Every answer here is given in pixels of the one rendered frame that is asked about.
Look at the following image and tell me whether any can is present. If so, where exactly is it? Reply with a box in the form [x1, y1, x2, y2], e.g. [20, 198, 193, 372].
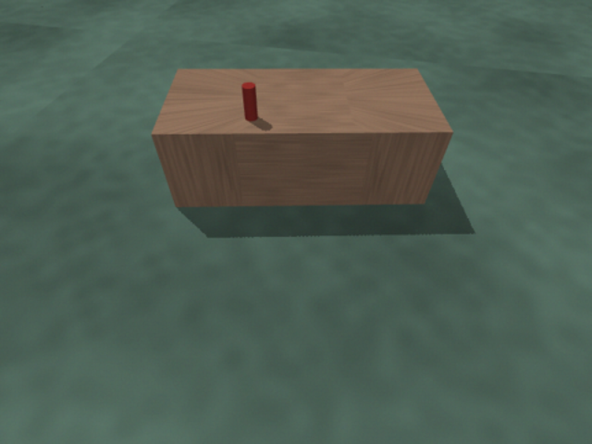
[241, 82, 258, 121]

